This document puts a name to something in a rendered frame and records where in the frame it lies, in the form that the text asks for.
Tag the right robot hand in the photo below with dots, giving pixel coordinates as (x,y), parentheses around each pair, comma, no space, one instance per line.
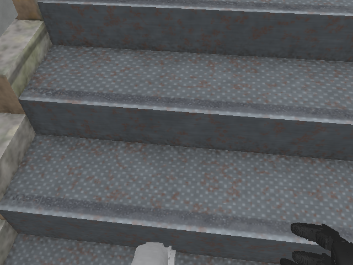
(326,237)

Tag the robot left thigh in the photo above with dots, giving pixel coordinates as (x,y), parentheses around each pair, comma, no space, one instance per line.
(154,253)

